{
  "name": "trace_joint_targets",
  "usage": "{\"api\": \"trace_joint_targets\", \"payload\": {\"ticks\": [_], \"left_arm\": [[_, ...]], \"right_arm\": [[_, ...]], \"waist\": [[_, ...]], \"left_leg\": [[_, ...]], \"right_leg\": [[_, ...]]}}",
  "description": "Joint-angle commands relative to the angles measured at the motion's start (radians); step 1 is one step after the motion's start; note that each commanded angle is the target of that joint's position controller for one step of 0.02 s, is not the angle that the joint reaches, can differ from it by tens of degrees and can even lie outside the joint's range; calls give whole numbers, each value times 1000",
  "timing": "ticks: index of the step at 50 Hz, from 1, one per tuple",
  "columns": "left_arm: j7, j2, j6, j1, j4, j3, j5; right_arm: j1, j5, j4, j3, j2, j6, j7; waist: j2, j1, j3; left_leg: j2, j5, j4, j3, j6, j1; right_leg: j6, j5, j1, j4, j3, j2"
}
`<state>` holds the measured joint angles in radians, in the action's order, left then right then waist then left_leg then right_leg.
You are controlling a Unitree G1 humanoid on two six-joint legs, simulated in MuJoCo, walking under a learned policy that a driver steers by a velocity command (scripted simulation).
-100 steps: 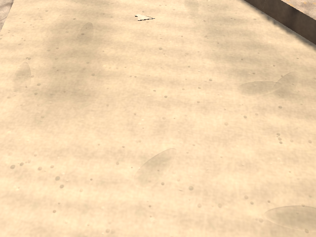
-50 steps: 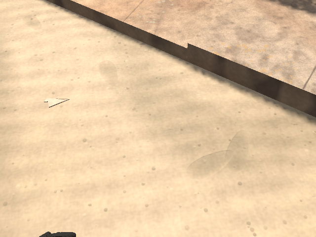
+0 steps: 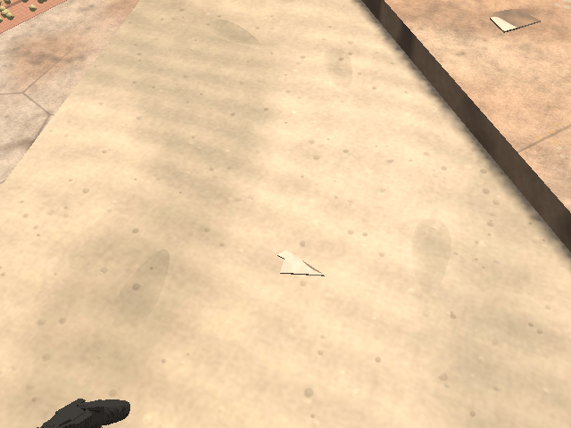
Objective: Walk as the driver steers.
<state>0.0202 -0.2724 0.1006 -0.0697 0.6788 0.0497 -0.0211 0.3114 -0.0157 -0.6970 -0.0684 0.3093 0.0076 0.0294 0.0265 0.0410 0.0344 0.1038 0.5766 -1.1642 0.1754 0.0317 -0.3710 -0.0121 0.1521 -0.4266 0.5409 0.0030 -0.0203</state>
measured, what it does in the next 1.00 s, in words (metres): walks ahead: left foot, then right foot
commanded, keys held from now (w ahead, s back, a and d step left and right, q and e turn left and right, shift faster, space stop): s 0.26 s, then w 0.18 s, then w+e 0.56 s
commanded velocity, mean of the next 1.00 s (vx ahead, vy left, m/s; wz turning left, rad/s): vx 0.24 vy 0.00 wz -0.11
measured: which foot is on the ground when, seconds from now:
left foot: up 0.00-0.34, down 0.36-0.78, up 0.80-1.00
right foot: down 0.00-0.36, up 0.38-0.76, down 0.78-1.00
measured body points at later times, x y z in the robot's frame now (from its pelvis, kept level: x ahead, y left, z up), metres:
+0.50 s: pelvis +0.06 +0.02 +0.02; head +0.06 +0.04 +0.47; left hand +0.17 +0.30 -0.11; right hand +0.17 -0.24 -0.08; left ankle +0.05 +0.14 -0.73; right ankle +0.07 -0.11 -0.67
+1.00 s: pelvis +0.22 -0.06 +0.02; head +0.24 -0.09 +0.47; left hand +0.31 +0.20 -0.09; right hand +0.34 -0.36 -0.08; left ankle +0.32 +0.10 -0.65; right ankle +0.18 -0.13 -0.73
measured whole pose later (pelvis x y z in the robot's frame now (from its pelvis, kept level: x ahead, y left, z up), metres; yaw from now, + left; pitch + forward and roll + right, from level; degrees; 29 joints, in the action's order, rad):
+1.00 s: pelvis +0.22 -0.06 +0.02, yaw -12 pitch +2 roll +2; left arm 0.02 -0.25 0.06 -0.35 0.84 0.04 0.01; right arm 0.16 0.01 -0.71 -0.07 0.30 0.10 0.00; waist 0.03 -0.05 0.01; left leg -0.07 0.18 -0.95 0.04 0.02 -0.61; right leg -0.09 0.22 -0.15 0.34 -0.06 -0.06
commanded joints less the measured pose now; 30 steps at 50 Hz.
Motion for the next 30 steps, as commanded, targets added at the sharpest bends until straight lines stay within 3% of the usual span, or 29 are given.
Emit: {"api": "trace_joint_targets", "payload": {"ticks": [1, 4, 8, 13, 15, 16, 17, 18, 19, 20, 21, 23, 25, 27, 30], "left_arm": [[-5, -84, -17, -65, -34, 15, 8], [-13, -121, -32, -26, 0, 21, -3], [-33, -158, -70, 0, 28, 30, 20], [-41, -171, -104, -26, 73, 29, 26], [-37, -168, -112, -27, 84, 25, 29], [-32, -141, -112, -15, 93, 14, 33], [-22, -86, -106, -48, 113, -6, 26], [-9, -49, -97, -81, 119, -21, 3], [-8, -38, -85, -88, 100, -19, 1], [-15, -134, -76, 23, 71, 3, 15], [-18, -180, -72, 38, 63, 27, 41], [-20, -169, -70, -37, 106, 39, 44], [-10, -128, -58, -33, 123, 36, 42], [1, -91, -48, -12, 125, 26, 44], [11, -70, -49, 17, 114, 13, 41]], "right_arm": [[4, 7, 81, -38, 131, -21, 11], [20, 3, 81, -16, 53, -41, 13], [-13, 14, 85, -8, 50, -52, 12], [-85, 17, 93, -8, 66, -61, 1], [-83, 9, 84, -8, 56, -59, -7], [-58, 10, 65, -4, 36, -57, -13], [-62, 19, 56, -1, 28, -56, -15], [-58, 32, 70, -10, 85, -55, -8], [-53, 32, 72, -28, 170, -53, -4], [-3, 38, 61, -44, 208, -35, -10], [-7, 45, 46, -39, 189, -11, -10], [-43, 21, 37, -23, 125, 24, -4], [-28, 17, 24, -17, 95, 42, 3], [-16, 20, 15, -24, 98, 52, 6], [-3, 15, -2, -40, 128, 62, 2]], "waist": [[-93, -41, -147], [-153, -3, -141], [-161, -7, -198], [-172, -49, -149], [-167, -47, -163], [-157, -24, -147], [-131, -26, -120], [-5, -47, -111], [197, -71, -84], [210, 30, -16], [195, 14, 44], [188, -22, 34], [129, -15, 20], [105, -5, -1], [109, 13, -15]], "left_leg": [[-99, -24, -126, -9, 45, -272], [-88, -109, 39, -71, 62, -138], [-100, -234, 215, -100, 67, -51], [-114, -241, 369, -123, 41, -4], [-127, -281, 512, -141, 11, 98], [-115, -353, 657, -169, -15, 202], [-111, -374, 757, -163, -38, 296], [-247, -343, 814, 18, -84, 363], [-372, -103, 876, 191, -196, 284], [-425, 113, 1006, 343, -286, 186], [-429, 151, 1035, 370, -295, 179], [-381, 62, 1024, 270, -242, 244], [-351, -69, 1028, 172, -211, 290], [-337, -173, 1031, 83, -196, 311], [-344, -225, 1035, -4, -199, 282]], "right_leg": [[-224, -772, 369, -112, -281, 323], [-228, -834, 255, -170, -156, 261], [-237, -825, 275, -171, -102, 271], [-243, -613, 277, -159, -136, 294], [-215, -266, 242, -175, -148, 289], [-179, 1, 170, -178, -132, 255], [-114, 233, 87, -176, -112, 202], [-33, 350, -6, -48, -46, 123], [21, 376, -95, 94, 77, 5], [29, 396, -141, 264, 22, 13], [20, 378, -214, 384, -16, 38], [8, 290, -264, 449, -42, 74], [3, 179, -278, 432, -37, 85], [8, 101, -250, 344, -23, 86], [18, 66, -152, 199, -2, 81]]}}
